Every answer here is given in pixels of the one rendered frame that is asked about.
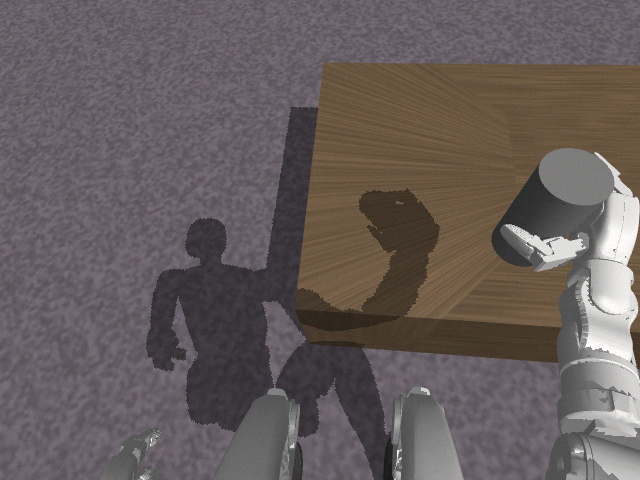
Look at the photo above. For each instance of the right robot hand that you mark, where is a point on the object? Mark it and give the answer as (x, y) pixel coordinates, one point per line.
(609, 232)

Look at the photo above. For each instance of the can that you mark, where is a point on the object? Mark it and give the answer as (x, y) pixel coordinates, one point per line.
(564, 189)

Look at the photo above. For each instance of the left robot hand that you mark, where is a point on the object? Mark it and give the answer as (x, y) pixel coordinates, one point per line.
(133, 450)

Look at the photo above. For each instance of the right robot arm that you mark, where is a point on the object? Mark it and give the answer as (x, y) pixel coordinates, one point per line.
(599, 411)

